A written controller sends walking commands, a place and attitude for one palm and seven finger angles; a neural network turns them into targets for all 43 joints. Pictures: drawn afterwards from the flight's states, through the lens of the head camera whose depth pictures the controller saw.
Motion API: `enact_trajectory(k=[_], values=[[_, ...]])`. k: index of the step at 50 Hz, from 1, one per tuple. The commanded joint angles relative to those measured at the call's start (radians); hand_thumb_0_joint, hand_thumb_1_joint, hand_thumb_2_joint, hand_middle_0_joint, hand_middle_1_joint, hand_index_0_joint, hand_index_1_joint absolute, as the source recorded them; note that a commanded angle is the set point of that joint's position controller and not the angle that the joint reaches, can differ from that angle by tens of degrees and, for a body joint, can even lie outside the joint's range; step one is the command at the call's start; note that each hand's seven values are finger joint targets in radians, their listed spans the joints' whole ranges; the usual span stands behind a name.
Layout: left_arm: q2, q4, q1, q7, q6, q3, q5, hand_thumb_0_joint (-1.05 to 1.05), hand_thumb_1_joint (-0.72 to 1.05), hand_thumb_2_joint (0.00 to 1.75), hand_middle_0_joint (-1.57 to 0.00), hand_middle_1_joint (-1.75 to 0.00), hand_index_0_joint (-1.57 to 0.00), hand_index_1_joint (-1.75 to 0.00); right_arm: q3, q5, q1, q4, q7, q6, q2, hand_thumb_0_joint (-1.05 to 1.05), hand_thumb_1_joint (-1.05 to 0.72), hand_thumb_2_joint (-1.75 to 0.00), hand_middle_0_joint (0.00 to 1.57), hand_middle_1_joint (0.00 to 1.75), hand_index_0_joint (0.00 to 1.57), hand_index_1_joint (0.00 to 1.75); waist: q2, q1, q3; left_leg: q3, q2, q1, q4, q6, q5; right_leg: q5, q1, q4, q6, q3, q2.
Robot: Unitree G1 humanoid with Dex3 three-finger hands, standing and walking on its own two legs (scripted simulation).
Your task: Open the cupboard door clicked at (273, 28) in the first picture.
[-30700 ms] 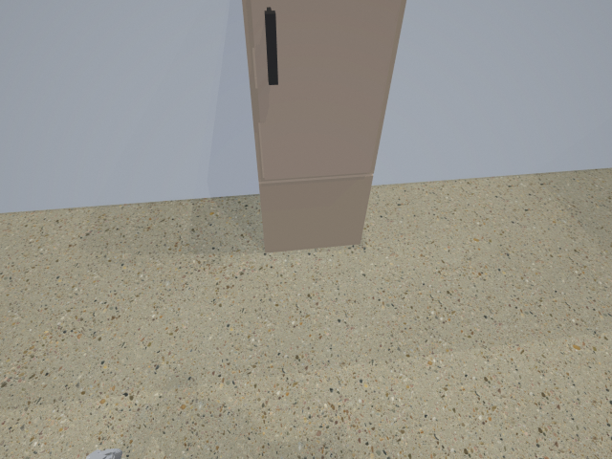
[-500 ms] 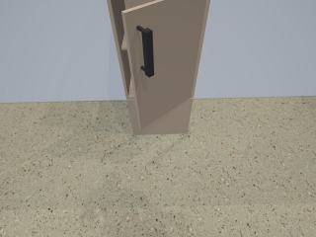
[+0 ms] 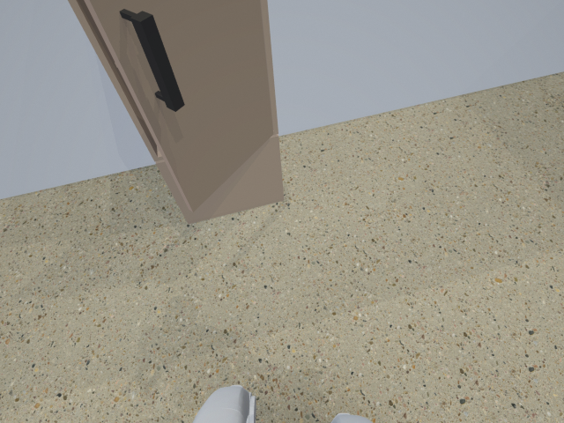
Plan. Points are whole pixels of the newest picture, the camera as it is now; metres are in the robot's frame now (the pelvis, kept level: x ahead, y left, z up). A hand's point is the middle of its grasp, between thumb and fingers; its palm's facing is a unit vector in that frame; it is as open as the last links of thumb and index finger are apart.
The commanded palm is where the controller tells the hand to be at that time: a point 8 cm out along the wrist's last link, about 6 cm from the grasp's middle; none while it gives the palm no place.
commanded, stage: walk to a spot facing it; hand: left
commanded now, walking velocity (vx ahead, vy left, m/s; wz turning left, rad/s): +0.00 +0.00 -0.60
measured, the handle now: (152, 62) +0.66 +0.28 +0.12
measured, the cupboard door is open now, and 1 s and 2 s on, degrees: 39 39 39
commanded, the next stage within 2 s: none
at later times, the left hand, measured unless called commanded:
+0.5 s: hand (175, 411) +0.14 +0.20 -0.16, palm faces -0.26 -0.93 -0.27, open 7.4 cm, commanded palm none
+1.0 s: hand (249, 356) +0.22 +0.09 -0.14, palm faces -0.60 -0.78 -0.18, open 7.4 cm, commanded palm none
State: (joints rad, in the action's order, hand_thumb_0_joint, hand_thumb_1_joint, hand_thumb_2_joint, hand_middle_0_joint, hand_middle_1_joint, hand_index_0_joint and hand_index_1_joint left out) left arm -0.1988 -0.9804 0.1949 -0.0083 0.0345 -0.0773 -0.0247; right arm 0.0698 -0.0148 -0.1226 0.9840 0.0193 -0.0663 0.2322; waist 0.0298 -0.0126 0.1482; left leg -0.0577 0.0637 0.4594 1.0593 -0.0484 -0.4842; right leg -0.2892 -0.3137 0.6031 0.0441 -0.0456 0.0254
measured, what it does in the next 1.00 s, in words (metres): steps on the spot, turning right: left foot, then right foot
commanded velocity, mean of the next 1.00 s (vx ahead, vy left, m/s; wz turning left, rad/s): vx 0.11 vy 0.00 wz -0.60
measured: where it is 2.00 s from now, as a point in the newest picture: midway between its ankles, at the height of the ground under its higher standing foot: (413, 401)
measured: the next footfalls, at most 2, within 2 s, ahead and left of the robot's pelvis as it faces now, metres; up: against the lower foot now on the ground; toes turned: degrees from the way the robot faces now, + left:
left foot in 0.24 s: +0.06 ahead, +0.16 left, +0.00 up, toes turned -9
right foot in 0.50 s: -0.01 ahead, -0.13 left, +0.00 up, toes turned -19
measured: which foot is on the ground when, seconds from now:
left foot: up 0.00-0.22, down 0.24-0.50, up 0.52-0.76, down 0.78-1.00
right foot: down 0.00-0.22, up 0.24-0.48, down 0.50-0.76, up 0.78-1.00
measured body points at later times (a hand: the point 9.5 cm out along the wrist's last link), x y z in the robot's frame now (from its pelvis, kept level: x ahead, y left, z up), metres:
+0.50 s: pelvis -0.02 +0.00 -0.01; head +0.03 -0.01 +0.44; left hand +0.15 +0.25 -0.14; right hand -0.02 -0.26 -0.15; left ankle +0.02 +0.17 -0.73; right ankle -0.05 -0.11 -0.74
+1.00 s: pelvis +0.01 -0.01 +0.01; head +0.05 -0.03 +0.46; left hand +0.26 +0.13 -0.13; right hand -0.15 -0.22 -0.13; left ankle +0.06 +0.12 -0.73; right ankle -0.05 -0.14 -0.68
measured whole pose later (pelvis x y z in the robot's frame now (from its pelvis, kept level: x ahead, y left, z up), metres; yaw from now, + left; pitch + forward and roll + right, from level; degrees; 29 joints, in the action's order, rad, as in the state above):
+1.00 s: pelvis +0.01 -0.01 +0.01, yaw -37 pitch +1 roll -1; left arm -0.25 -0.91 0.12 0.08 0.05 -0.09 -0.03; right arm 0.03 -0.05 -0.34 0.95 0.01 0.02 0.22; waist 0.00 0.02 0.07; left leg -0.16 0.14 0.16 0.42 -0.04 -0.27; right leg -0.36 -0.50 0.88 -0.03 0.05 -0.05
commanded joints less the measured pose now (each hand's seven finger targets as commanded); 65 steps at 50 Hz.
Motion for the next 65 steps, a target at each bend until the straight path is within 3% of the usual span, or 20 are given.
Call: enact_trajectory(k=[1, 9, 11, 12, 14, 19, 23, 25, 27, 33, 36, 39, 41, 46, 53, 54, 55, 56, 60, 65], values=[[-0.212, 0.057, 0.053, -0.028, -0.021, -0.05, -0.002, 0.0, 0.9, 0.9, -0.2, -0.3, -0.2, -0.3, 0.01, 0.011, 0.03, -0.11, 0.012, 0.037, 0.047, 0.0, -0.9, -0.9, 0.2, 0.3, 0.2, 0.3, -0.153, -0.015, -0.222, 0.048, -0.01, 0.043, -0.073, -0.016, 0.006, 0.579, 0.237, -0.198, 0.164, -0.327, -0.238], [-0.21, 0.082, -0.014, -0.011, -0.001, -0.052, 0.006, 0.0, 0.9, 0.9, -0.2, -0.3, -0.2, -0.3, 0.012, 0.02, -0.068, -0.109, 0.028, 0.052, 0.067, 0.0, -0.9, -0.9, 0.2, 0.3, 0.2, 0.3, -0.172, 0.046, -0.203, 0.054, -0.049, -0.292, -0.585, 0.009, 0.201, 0.372, 0.03, -0.155, 0.071, -0.367, -0.152], [-0.112, 0.123, 0.001, 0.007, 0.006, -0.029, 0.024, 0.0, 0.9, 0.9, -0.2, -0.3, -0.2, -0.3, 0.038, -0.005, -0.098, -0.113, 0.038, 0.067, 0.218, 0.0, -0.9, -0.9, 0.2, 0.3, 0.2, 0.3, 0.281, 0.052, -0.199, 0.426, 0.325, -0.498, -0.812, 0.128, 0.242, -0.192, -0.296, 0.132, -0.045, -0.124, 0.06], [-0.148, 0.139, -0.052, 0.011, 0.008, -0.033, 0.012, 0.0, 0.9, 0.9, -0.2, -0.3, -0.2, -0.3, 0.039, -0.014, -0.104, -0.126, 0.043, 0.062, 0.245, 0.0, -0.9, -0.9, 0.2, 0.3, 0.2, 0.3, 0.266, 0.067, -0.157, 0.478, 0.433, -0.377, -0.821, 0.216, 0.335, -0.326, -0.279, 0.358, -0.078, -0.039, 0.03], [-0.14, 0.144, -0.028, 0.031, 0.007, -0.043, -0.001, 0.0, 0.9, 0.9, -0.2, -0.3, -0.2, -0.3, 0.025, -0.026, -0.029, -0.165, 0.038, 0.067, 0.201, 0.0, -0.9, -0.9, 0.2, 0.3, 0.2, 0.3, 0.079, 0.011, -0.144, 0.332, 0.358, -0.248, -0.787, 0.244, 0.416, -0.246, -0.22, 0.506, -0.091, -0.009, -0.008], [-0.119, 0.151, -0.043, 0.05, 0.012, -0.025, 0.006, 0.0, 0.9, 0.9, -0.2, -0.3, -0.2, -0.3, 0.024, -0.028, -0.034, -0.165, 0.034, 0.064, 0.185, 0.0, -0.9, -0.9, 0.2, 0.3, 0.2, 0.3, 0.233, 0.012, -0.171, 0.076, 0.234, -0.301, -0.649, 0.154, 0.64, -0.202, -0.108, 0.256, -0.09, 0.093, -0.023], [-0.162, 0.117, 0.071, 0.047, -0.005, -0.035, 0.009, 0.0, 0.9, 0.9, -0.2, -0.3, -0.2, -0.3, 0.038, -0.008, -0.035, -0.172, 0.02, 0.053, 0.206, 0.0, -0.9, -0.9, 0.2, 0.3, 0.2, 0.3, 0.093, -0.037, -0.204, -0.001, 0.193, -0.183, -0.444, 0.07, 0.464, 0.093, 0.18, -0.124, -0.053, 0.107, -0.013], [-0.353, 0.1, 0.142, 0.014, -0.02, -0.068, -0.001, 0.0, 0.9, 0.9, -0.2, -0.3, -0.2, -0.3, 0.012, 0.008, 0.034, -0.246, 0.007, 0.043, 0.093, 0.0, -0.9, -0.9, 0.2, 0.3, 0.2, 0.3, -0.382, -0.09, -0.178, -0.028, -0.015, 0.127, -0.006, -0.018, -0.191, 0.46, 0.241, -0.315, 0.146, -0.484, -0.409], [-0.326, 0.121, 0.065, 0.003, -0.01, -0.06, 0.002, 0.0, 0.9, 0.9, -0.2, -0.3, -0.2, -0.3, 0.01, 0.014, 0.023, -0.229, 0.001, 0.04, 0.112, 0.0, -0.9, -0.9, 0.2, 0.3, 0.2, 0.3, -0.289, -0.05, -0.138, 0.076, 0.035, 0.143, 0.095, -0.002, -0.111, 0.081, 0.12, -0.322, 0.2, -0.453, -0.366], [-0.262, 0.131, -0.009, -0.006, -0.01, -0.045, -0.003, 0.0, 0.9, 0.9, -0.2, -0.3, -0.2, -0.3, 0.002, 0.014, -0.036, -0.169, 0.003, 0.046, 0.065, 0.0, -0.9, -0.9, 0.2, 0.3, 0.2, 0.3, -0.165, 0.0, -0.217, 0.011, -0.025, -0.063, -0.259, -0.014, 0.034, 0.41, 0.132, -0.19, 0.138, -0.307, -0.22], [-0.245, 0.127, -0.032, 0.004, -0.002, -0.041, 0.006, 0.0, 0.9, 0.9, -0.2, -0.3, -0.2, -0.3, 0.001, 0.009, -0.136, -0.14, 0.009, 0.059, 0.08, 0.0, -0.9, -0.9, 0.2, 0.3, 0.2, 0.3, -0.176, 0.041, -0.224, -0.011, -0.053, -0.267, -0.525, -0.004, 0.154, 0.07, 0.016, -0.182, 0.08, -0.314, -0.16], [-0.144, 0.208, -0.127, 0.033, 0.001, -0.02, 0.011, 0.0, 0.9, 0.9, -0.2, -0.3, -0.2, -0.3, 0.042, -0.027, -0.278, -0.116, 0.029, 0.082, 0.294, 0.0, -0.9, -0.9, 0.2, 0.3, 0.2, 0.3, 0.3, 0.119, -0.158, 0.581, 0.456, -0.449, -0.928, 0.192, -0.264, -0.337, -0.425, 0.367, -0.056, -0.003, 0.022], [-0.158, 0.203, -0.151, 0.057, -0.016, -0.033, -0.003, 0.0, 0.9, 0.9, -0.2, -0.3, -0.2, -0.3, 0.03, -0.031, -0.209, -0.142, 0.018, 0.095, 0.245, 0.0, -0.9, -0.9, 0.2, 0.3, 0.2, 0.3, 0.081, 0.073, -0.091, 0.472, 0.408, -0.328, -0.915, 0.23, -0.144, -0.208, -0.385, 0.487, -0.059, -0.015, -0.055], [-0.096, 0.178, -0.166, 0.09, -0.012, -0.016, -0.001, 0.0, 0.9, 0.9, -0.2, -0.3, -0.2, -0.3, 0.013, -0.03, -0.211, -0.11, 0.015, 0.11, 0.185, 0.0, -0.9, -0.9, 0.2, 0.3, 0.2, 0.3, 0.166, 0.05, -0.086, 0.081, 0.253, -0.347, -0.853, 0.137, 0.128, -0.068, -0.308, 0.336, -0.078, 0.093, -0.086], [-0.115, 0.138, -0.092, 0.085, -0.029, -0.017, 0.0, 0.0, 0.9, 0.9, -0.2, -0.3, -0.2, -0.3, 0.015, -0.027, -0.229, -0.09, -0.004, 0.104, 0.199, 0.0, -0.9, -0.9, 0.2, 0.3, 0.2, 0.3, 0.104, 0.008, -0.144, -0.091, 0.265, -0.254, -0.638, 0.089, 0.228, -0.024, 0.098, -0.051, -0.035, 0.193, -0.025], [-0.168, 0.09, 0.06, 0.075, -0.039, -0.033, -0.003, 0.0, 0.9, 0.9, -0.2, -0.3, -0.2, -0.3, 0.011, -0.018, -0.192, -0.103, -0.01, 0.105, 0.18, 0.0, -0.9, -0.9, 0.2, 0.3, 0.2, 0.3, -0.015, -0.071, -0.196, -0.164, 0.193, -0.127, -0.414, 0.051, 0.28, -0.039, 0.329, -0.14, 0.001, 0.142, -0.032], [-0.309, 0.05, 0.216, 0.053, -0.057, -0.067, -0.011, 0.0, 0.9, 0.9, -0.2, -0.3, -0.2, -0.3, -0.01, 0.006, -0.13, -0.156, -0.025, 0.108, 0.088, 0.0, -0.9, -0.9, 0.2, 0.3, 0.2, 0.3, -0.38, -0.142, -0.238, -0.253, 0.051, 0.215, -0.063, -0.007, 0.008, -0.185, 0.553, -0.309, 0.129, -0.349, -0.329], [-0.354, 0.027, 0.265, 0.033, -0.053, -0.077, 0.013, 0.0, 0.9, 0.9, -0.2, -0.3, -0.2, -0.3, -0.013, 0.003, -0.03, -0.197, -0.021, 0.108, 0.107, 0.0, -0.9, -0.9, 0.2, 0.3, 0.2, 0.3, -0.366, -0.167, -0.2, -0.058, 0.036, 0.336, 0.122, 0.002, -0.16, -0.11, 0.49, -0.383, 0.201, -0.547, -0.432], [-0.216, 0.097, -0.002, 0.008, -0.061, -0.037, 0.002, 0.0, 0.9, 0.9, -0.2, -0.3, -0.2, -0.3, 0.008, -0.011, -0.085, -0.13, -0.027, 0.09, 0.108, 0.0, -0.9, -0.9, 0.2, 0.3, 0.2, 0.3, -0.241, 0.0, -0.144, 0.038, 0.104, 0.141, 0.038, -0.011, 0.08, -0.076, 0.159, -0.38, 0.146, -0.249, -0.284], [-0.218, 0.07, 0.007, 0.018, -0.081, -0.039, -0.005, 0.0, 0.9, 0.9, -0.2, -0.3, -0.2, -0.3, -0.003, -0.006, -0.083, -0.124, -0.04, 0.098, 0.047, 0.0, -0.9, -0.9, 0.2, 0.3, 0.2, 0.3, -0.145, 0.02, -0.158, -0.015, 0.036, -0.043, -0.308, -0.012, 0.158, 0.03, 0.106, -0.346, 0.14, -0.182, -0.235]])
